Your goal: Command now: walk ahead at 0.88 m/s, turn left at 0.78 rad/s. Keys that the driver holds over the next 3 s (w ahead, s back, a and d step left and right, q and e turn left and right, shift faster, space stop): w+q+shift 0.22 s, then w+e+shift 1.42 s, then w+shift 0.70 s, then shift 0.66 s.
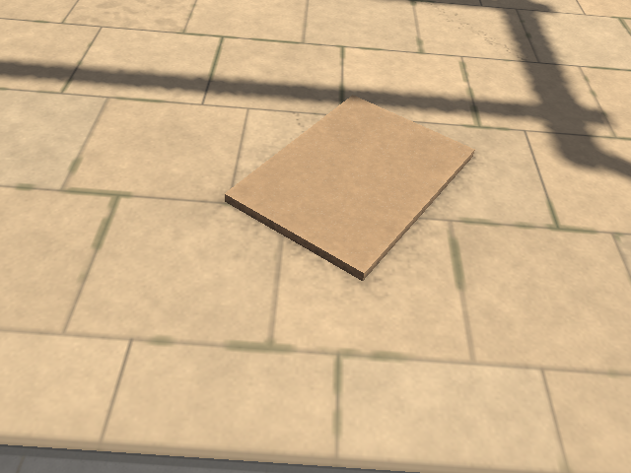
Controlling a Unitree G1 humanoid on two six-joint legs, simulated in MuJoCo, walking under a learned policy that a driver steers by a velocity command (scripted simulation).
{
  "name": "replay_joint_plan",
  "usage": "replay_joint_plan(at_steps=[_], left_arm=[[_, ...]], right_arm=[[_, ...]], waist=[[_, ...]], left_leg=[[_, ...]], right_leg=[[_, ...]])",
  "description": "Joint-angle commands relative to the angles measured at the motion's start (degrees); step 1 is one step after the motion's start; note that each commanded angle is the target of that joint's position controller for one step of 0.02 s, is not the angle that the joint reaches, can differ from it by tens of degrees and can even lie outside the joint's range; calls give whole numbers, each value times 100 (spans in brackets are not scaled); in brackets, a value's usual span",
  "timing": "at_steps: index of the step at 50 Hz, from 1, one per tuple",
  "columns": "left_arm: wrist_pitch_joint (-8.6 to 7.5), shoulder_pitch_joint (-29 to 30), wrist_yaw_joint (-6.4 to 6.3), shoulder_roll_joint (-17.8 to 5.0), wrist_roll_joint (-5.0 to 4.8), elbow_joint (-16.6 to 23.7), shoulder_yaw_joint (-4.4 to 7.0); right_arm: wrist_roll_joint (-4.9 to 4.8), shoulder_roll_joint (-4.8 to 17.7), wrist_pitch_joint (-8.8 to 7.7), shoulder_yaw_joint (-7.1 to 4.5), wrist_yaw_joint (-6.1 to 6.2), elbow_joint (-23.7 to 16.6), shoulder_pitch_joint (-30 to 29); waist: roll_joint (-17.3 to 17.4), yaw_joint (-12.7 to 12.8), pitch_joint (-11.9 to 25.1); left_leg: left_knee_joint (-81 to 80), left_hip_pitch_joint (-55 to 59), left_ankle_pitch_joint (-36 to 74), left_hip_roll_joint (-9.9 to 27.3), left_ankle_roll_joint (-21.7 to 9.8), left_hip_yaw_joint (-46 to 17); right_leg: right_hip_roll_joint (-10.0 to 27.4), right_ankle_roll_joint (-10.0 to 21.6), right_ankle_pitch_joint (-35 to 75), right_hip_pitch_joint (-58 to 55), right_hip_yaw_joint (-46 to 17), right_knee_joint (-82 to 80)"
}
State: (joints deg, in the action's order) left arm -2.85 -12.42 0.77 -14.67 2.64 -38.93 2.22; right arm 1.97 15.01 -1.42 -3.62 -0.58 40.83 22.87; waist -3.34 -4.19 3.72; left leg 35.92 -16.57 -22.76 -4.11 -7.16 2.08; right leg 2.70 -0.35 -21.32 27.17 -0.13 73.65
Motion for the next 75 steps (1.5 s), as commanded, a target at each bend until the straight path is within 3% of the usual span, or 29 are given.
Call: replay_joint_plan(at_steps=[1, 4, 8, 12, 14, 15, 16, 17, 18, 20, 22, 27, 30, 34, 36, 37, 40, 44, 50, 53, 56, 57, 58, 60, 66, 69, 72, 74, 75], left_arm=[[-355, 1806, 57, 12, 171, 1273, -165], [-67, 1990, 95, 586, 192, 1607, -443], [159, 2532, 27, 100, -36, 2073, -458], [132, 1313, -35, 203, -57, 1613, -380], [156, -564, -179, -490, -314, 1142, 4], [136, -1469, -247, -881, -287, 866, 198], [76, -2205, -241, -1319, -114, 427, 339], [136, -1604, -196, -1328, -167, 71, 343], [99, -517, -143, -660, -138, 247, 210], [-7, -427, -66, 264, -217, -216, 31], [-223, -1067, -186, -41, -153, -668, 183], [-355, -1925, -286, -362, -57, -973, 233], [-299, -1550, -219, -663, -256, -825, 344], [-350, -1758, 13, -937, -383, -923, 473], [-413, -1310, 31, -254, -373, -499, 381], [-324, -1591, -52, -268, -541, -175, 312], [-50, -737, 20, -276, -193, -263, 325], [253, -192, 186, 30, -37, 71, 228], [275, 1202, 461, -133, -68, 713, -11], [297, 1201, 443, -397, -95, 724, -23], [274, -1790, 238, -1188, -105, -103, 359], [333, -1690, 105, -1632, -161, -296, 574], [416, -1341, -3, -1858, -221, -17, 620], [402, -963, -209, -1647, -48, 194, 531], [-61, 169, -183, -1108, -124, 243, 285], [-148, 135, -66, -1317, -98, 158, 390], [-167, 54, -13, -1435, -53, 123, 455], [-142, 691, -3, -1465, 21, 303, 465], [-159, 840, 11, -892, 49, 424, 330]], right_arm=[[5, 783, -103, -176, 83, 29, 1032], [-59, 475, -320, 12, 32, 403, 1111], [-136, 449, -323, 64, 125, 421, 699], [-300, 1186, -420, -214, 153, 381, 303], [-102, 1560, -523, -431, 98, 475, 85], [-56, 1431, -610, -498, 50, 388, -398], [-139, 552, -752, -313, -59, 77, -795], [-73, -312, -796, -101, -255, -312, -506], [91, -355, -777, 8, -276, -454, -355], [252, -393, -659, 181, -193, -682, -786], [401, -534, -442, 358, -118, -1247, -1657], [83, -77, -342, 485, -167, -1837, -3097], [-91, -354, -437, 591, -319, -1680, -3159], [-41, 313, -431, 229, 61, -1105, -1747], [218, 1124, -454, -113, 286, -807, 204], [294, 1238, -422, -126, 251, -806, -91], [107, 82, -458, 43, 129, -641, -842], [-93, -134, -608, 89, 66, 71, -372], [-78, 387, -610, 40, 135, 479, -344], [-53, 992, -533, -60, 263, 542, 138], [33, 1556, -282, -203, 310, 205, -539], [23, 907, -285, -61, 159, 17, -388], [31, 758, -354, 59, 156, -355, -488], [15, 917, -566, 154, 81, -714, -1090], [114, 674, -29, 250, 68, -1041, -1425], [-157, 360, -11, 354, -7, -1102, -1773], [-281, 809, 0, 160, 114, -963, -1355], [-341, 1196, -45, -93, 266, -445, 593], [-248, 1351, -55, -225, 324, 27, 1517]], waist=[[436, -252, -746], [447, 209, -951], [698, 247, -1363], [824, 816, 355], [1445, 1808, 1248], [985, 2303, 1496], [-581, 2358, 1500], [-2451, 1501, 1191], [-1355, 762, 229], [190, 266, -297], [737, 390, -673], [511, 702, -860], [113, 712, -286], [-24, 64, 732], [840, -648, 1728], [1643, -296, 2052], [552, 90, -84], [946, 452, -616], [647, 565, -1143], [806, 758, -789], [870, 2258, 647], [-698, 1802, 790], [-870, 1496, 1450], [554, 1232, 731], [522, 29, -803], [265, 221, -542], [114, 72, -143], [349, -1105, 609], [1111, -1322, 745]], left_leg=[[-2232, 2256, -1087, 1766, -1257, -3774], [-2099, 931, -1082, 1191, -902, -3024], [-3873, -948, 1338, 799, -1041, -2390], [-2597, 405, 8076, 999, -654, -1527], [-156, 1627, 10291, 1471, -400, -1465], [1701, 1309, 9416, 1197, -222, -1242], [4475, -162, 5463, 127, -85, -1218], [5856, -2194, 889, -1044, 13, -1560], [6659, -3150, 909, -591, -94, -1610], [7060, -3295, 1037, -7, 22, -1156], [7168, -3944, -76, 97, 274, -862], [2860, -3101, -19, 857, 641, -395], [371, -494, 1690, 372, 887, -130], [-744, 1979, 1905, 104, 643, -103], [-574, 4377, 12, 2406, 231, -2193], [-1519, 4296, -1182, 3293, -199, -4560], [-2089, 2211, -112, 2369, -188, -2742], [-2279, 1649, 2332, 1985, 200, -985], [-2927, 1013, 4424, 1396, 677, 1074], [-1922, 1590, 8127, 1602, 812, 1257], [2128, 406, 8045, 1828, 684, 978], [4738, -1672, 1094, 628, 871, 950], [5938, -2631, -466, 416, 949, 256], [5488, -3489, -25, 693, 901, -631], [2259, -1056, 75, 1095, 1246, -479], [686, 486, 1876, 717, 1342, -276], [102, 733, 1694, 570, 1245, -355], [-574, 2415, 1602, 655, 1060, -452], [-579, 3550, 1298, 992, 1115, -513]], right_leg=[[157, 25, 126, 4852, -4, 3212], [152, 312, -450, 5410, 109, 4464], [104, 43, -138, 3126, 904, 1689], [-627, 413, 295, -248, 1172, -666], [-792, 689, -784, -1139, 693, -1215], [-634, 902, -1132, -1977, 194, -2064], [11, 1281, -2736, -2739, -1761, -3266], [817, 1754, -3346, -2837, -5861, -5818], [1067, 2092, -3586, -2336, -6487, -6018], [1010, 2058, -2298, -1222, -5277, -5836], [179, 1848, -334, -1348, -3536, -5316], [30, 1608, 1022, -995, -2648, -6392], [-165, 1343, 2389, -559, -1941, -6513], [-228, 870, 4659, -1080, -1652, -3988], [-559, 749, -303, 856, -1161, -1142], [-569, 660, -472, 1784, -651, 248], [33, 592, 547, 2213, -412, 361], [336, 555, 551, 2387, -323, 70], [24, 762, 2055, 1262, 719, -2084], [-627, 1062, 1697, 139, 1361, -2683], [-888, 1609, 901, -3464, 460, -3217], [-195, 2154, 973, -5147, -464, -3444], [518, 2638, 1376, -5555, -2213, -3836], [911, 2659, -364, -4545, -3966, -5695], [-354, 2046, 640, 213, -2015, -6189], [-663, 1644, 962, 594, -1957, -6219], [-466, 1387, 2311, -775, -2274, -5226], [-582, 1074, 2900, -688, -2105, -2620], [-1062, 913, 581, 338, -1493, -786]])
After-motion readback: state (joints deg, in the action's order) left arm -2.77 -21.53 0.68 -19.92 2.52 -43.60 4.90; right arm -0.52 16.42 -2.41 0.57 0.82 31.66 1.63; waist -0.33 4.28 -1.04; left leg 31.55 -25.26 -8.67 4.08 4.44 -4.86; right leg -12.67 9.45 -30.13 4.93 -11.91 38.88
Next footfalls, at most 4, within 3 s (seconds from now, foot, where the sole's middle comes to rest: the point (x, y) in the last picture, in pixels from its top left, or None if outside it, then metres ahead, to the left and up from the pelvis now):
0.30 right None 0.43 -0.03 -0.66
0.70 left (165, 382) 0.71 0.25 -0.66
1.12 right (272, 230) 1.13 0.02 -0.63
1.52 left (259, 156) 1.46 0.05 -0.66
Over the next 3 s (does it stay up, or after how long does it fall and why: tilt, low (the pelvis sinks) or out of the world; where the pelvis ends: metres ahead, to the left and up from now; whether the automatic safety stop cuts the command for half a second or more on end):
stays up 1.99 -0.91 0.11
